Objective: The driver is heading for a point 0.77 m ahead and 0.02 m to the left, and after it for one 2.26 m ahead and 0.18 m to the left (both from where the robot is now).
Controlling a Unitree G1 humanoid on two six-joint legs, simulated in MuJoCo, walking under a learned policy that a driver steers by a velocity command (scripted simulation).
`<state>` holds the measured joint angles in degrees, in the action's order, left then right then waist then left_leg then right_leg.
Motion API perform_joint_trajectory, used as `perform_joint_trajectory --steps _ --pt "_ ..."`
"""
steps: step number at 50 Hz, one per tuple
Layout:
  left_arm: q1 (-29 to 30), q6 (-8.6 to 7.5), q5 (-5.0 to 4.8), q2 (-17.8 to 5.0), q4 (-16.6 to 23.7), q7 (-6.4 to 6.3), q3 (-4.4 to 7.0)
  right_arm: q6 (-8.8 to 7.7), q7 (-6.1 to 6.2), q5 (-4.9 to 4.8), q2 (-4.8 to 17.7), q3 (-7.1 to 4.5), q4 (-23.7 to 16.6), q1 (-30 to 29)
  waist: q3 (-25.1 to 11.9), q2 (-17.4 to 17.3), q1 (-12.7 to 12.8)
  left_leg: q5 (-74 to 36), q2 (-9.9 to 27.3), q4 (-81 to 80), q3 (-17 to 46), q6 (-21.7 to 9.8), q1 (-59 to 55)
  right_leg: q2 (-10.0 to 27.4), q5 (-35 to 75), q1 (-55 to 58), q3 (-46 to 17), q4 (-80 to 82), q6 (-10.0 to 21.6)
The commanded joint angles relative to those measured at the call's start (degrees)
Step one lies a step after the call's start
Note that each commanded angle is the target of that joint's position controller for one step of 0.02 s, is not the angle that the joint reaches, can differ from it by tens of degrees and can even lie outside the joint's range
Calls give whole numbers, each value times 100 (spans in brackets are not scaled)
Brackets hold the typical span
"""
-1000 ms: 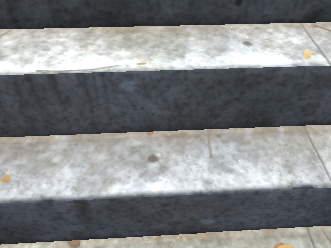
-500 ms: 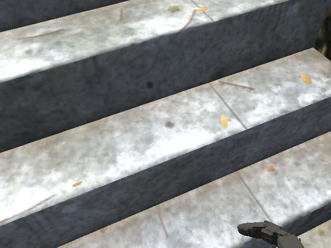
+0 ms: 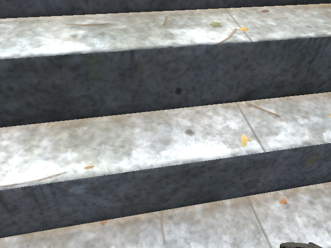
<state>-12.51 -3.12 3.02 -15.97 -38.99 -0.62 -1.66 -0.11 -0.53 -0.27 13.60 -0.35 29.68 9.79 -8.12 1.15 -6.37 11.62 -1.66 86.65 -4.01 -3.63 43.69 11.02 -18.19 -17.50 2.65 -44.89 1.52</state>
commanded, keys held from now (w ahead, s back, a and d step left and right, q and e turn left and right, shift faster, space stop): q+shift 0.14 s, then shift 0.20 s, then e+shift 0.46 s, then shift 0.20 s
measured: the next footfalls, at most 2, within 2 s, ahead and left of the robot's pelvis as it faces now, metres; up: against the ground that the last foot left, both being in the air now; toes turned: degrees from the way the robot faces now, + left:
left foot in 0.06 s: -0.02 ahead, +0.05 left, -0.20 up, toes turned +2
right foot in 0.42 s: +0.00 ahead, -0.17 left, -0.20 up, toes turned +21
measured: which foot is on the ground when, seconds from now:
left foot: up 0.00-0.04, down 0.06-0.42, up 0.44-0.78, down 0.80-1.00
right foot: up 0.00-0.40, down 0.42-0.72, up 0.74-1.00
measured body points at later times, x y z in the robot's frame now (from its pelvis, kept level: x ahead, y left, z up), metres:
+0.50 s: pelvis -0.15 -0.09 -0.11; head -0.20 -0.12 +0.33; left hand -0.09 +0.16 -0.21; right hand +0.09 -0.25 -0.19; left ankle -0.15 +0.05 -0.71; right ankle -0.04 -0.18 -0.80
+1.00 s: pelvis -0.32 -0.11 -0.31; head -0.32 -0.12 +0.14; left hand -0.28 +0.13 -0.44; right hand -0.10 -0.32 -0.37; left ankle -0.35 -0.03 -1.02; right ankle -0.33 -0.23 -0.96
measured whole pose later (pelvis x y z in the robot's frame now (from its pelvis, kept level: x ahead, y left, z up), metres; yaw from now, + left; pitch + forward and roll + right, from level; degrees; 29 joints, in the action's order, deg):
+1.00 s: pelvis -0.32 -0.11 -0.31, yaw -2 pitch -1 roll +1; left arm -24.2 8.8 0.2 -11.5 -37.1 -3.3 -0.3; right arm 2.7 4.9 2.2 9.3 2.5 29.9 7.2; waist -1.2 1.4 3.8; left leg 27.0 1.3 42.9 -10.5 -2.9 15.6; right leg 4.0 -20.5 -30.6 1.5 -68.0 -8.8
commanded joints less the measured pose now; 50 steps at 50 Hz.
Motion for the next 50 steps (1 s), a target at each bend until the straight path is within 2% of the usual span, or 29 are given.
perform_joint_trajectory --steps 1,2,3,4,5,6,7,8,11,13,16,18,19,21,22,23,25,27,31,35,36,37,39,41,42,43,44,47,50 --pt "2134 -271 165 -36 1505 76 -49 -90 -194 216 433 -291 952 1697 492 -916 -721 -2382 -235 -7012 -277 -607 -2570 -1100 2470 100 883 -2543 16" --pt "2333 -357 -70 69 1708 27 -84 -239 -288 392 47 -239 1510 2290 1021 -1136 -743 -3093 322 -8785 -27 -1013 -3342 -1237 1026 -797 683 -4680 -34" --pt "2647 -451 106 502 1983 122 -125 -294 -432 344 -107 -175 2183 2825 1455 -1109 -216 -4075 704 -7752 771 -847 -4298 -1690 -1315 -2739 461 -6657 130" --pt "433 -592 -256 -202 1915 188 105 -438 16 330 1914 -587 1166 1166 172 -2492 1549 -5566 1372 -4980 3621 -1720 -7763 -1776 -599 -5714 -1278 -6612 -443" --pt "1000 -725 50 -318 1353 239 -14 -354 64 276 1059 -520 895 1902 -1386 -844 216 -5817 1025 -5015 3619 -1573 -8233 -1677 -137 -5372 -1039 -6648 -361" --pt "1079 -732 -51 -469 1345 233 27 -365 255 202 1058 -543 893 1799 -2168 -1141 294 -4321 1265 -5295 4575 -1523 -8547 -1567 131 -4839 -1686 -6300 -413" --pt "748 -613 -418 -623 1276 240 127 -428 458 74 1391 -635 688 1232 -2411 -1124 617 -1909 1707 -5666 6136 -1787 -7499 -1299 411 -4157 -2125 -5913 -563" --pt "1115 -430 -445 -586 1314 248 172 -502 586 63 1128 -569 593 925 -2012 -395 535 -311 1933 -5829 6619 -1966 -6409 -1198 606 -4086 -2239 -6055 -629" --pt "1820 150 -214 -579 1552 165 228 -522 574 212 600 -406 359 489 -392 225 528 2819 1313 -6131 5763 -1542 -3091 -1304 653 -3076 -1795 -5835 -404" --pt "1906 253 -136 -29 1712 145 42 -346 553 223 340 -256 322 502 523 228 632 3087 774 -6104 4760 -1244 -1463 -1297 301 -2788 -1305 -5104 -222" --pt "1164 416 -182 618 1602 73 -248 164 724 192 425 -62 13 -88 622 -353 1069 2623 202 -6379 3086 -706 23 -1408 -605 -1142 -323 -2125 -146" --pt "1029 604 -313 557 1353 -46 -156 389 638 81 529 -144 43 508 778 -618 709 3127 214 -5907 2738 -590 246 -1355 -618 -219 -121 -350 -81" --pt "463 711 -368 644 875 -112 -79 381 532 224 293 -10 216 543 521 -551 808 3271 339 -5468 2244 -624 -17 -1622 -287 93 552 -266 -81" --pt "-413 658 -245 532 284 -108 -53 215 294 248 -363 179 312 598 685 52 593 2610 65 -3107 1231 -62 -131 -1006 -585 -101 -1601 1343 355" --pt "-160 566 23 75 495 -160 -45 127 186 258 -701 213 414 1328 687 1258 81 1759 -207 -757 1013 544 -249 390 -2420 -1158 -5006 3458 1381" --pt "418 456 125 -367 677 -177 160 129 270 119 -61 -21 675 1645 1215 1256 -25 1122 -226 860 1206 762 -300 743 -4956 -2499 -6905 4222 2032" --pt "1549 689 30 -257 939 -389 93 265 378 156 73 -15 89 484 1747 562 -291 452 -256 2216 1254 1176 269 -60 -3655 -3031 -4904 2954 1229" --pt "1439 704 40 -198 1115 -546 78 245 345 273 186 18 -29 238 1266 -301 -4 -612 -35 2082 1146 1194 289 -857 -2103 -2733 -3341 1721 807" --pt "1123 633 -184 -124 1329 -572 87 241 167 198 60 54 -15 630 204 471 -12 -1497 -386 369 460 836 -1555 -1638 -1318 -2628 -2720 1201 474" --pt "982 792 -426 -215 1880 -636 534 444 198 377 158 154 854 2174 1055 1387 -85 -716 -194 -7066 274 -163 -2900 -2760 -2116 -2352 -1882 69 -815" --pt "149 906 -557 -157 1663 -654 588 532 184 350 -235 246 983 1443 957 11 486 -2680 310 -8473 149 -297 -3041 -2957 -2329 -1992 -1404 -2271 -803" --pt "-1548 920 -548 422 1117 -547 527 556 118 404 -232 302 522 -842 348 -2282 1856 -4197 640 -8327 57 -327 -2051 -3477 -1826 -951 -395 -6561 -697" --pt "-2394 896 -504 326 1010 -529 552 446 216 547 31 464 -180 -2490 309 -897 2691 -4239 917 -7358 265 191 -2464 -3215 -1979 -3056 -1197 -10582 -964" --pt "-1768 638 -523 212 1048 -358 326 310 453 391 386 252 -156 -855 729 187 1654 -4566 1553 -5756 529 -374 -4047 -2759 -1535 -5085 -1640 -9607 -870" --pt "-1806 570 -341 -541 1049 -223 499 -3 500 499 870 120 -261 -513 207 -97 1511 -6758 1891 -5580 818 -898 -4899 -2570 -1587 -4727 -1047 -9645 -1181" --pt "-1278 457 -142 -786 1110 -82 551 -98 506 376 1054 4 -62 51 -194 -235 1235 -6242 2022 -5475 955 -1096 -5817 -1895 -1248 -5148 -907 -8911 -1275" --pt "-718 503 -189 -636 1612 -4 444 -191 543 320 1554 -249 -122 -600 -456 -984 1649 -4378 2777 -5675 1840 -1228 -5420 -656 -268 -4451 -1076 -6479 -1317" --pt "830 979 -296 -294 1300 -287 331 99 591 362 557 -34 -589 -329 638 -244 271 -651 2287 -6251 1667 -1212 -3574 -886 396 -3012 -209 -3120 -1219" --pt "372 1057 -242 112 1145 -300 168 411 655 126 506 -99 -447 211 1254 -1419 -8 -364 1818 -5701 1271 -703 -3604 -811 -729 -2172 401 508 -769"
Over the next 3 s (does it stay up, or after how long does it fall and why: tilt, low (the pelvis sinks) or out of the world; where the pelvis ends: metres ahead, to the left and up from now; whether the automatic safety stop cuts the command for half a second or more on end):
stays up -0.43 -0.33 -0.50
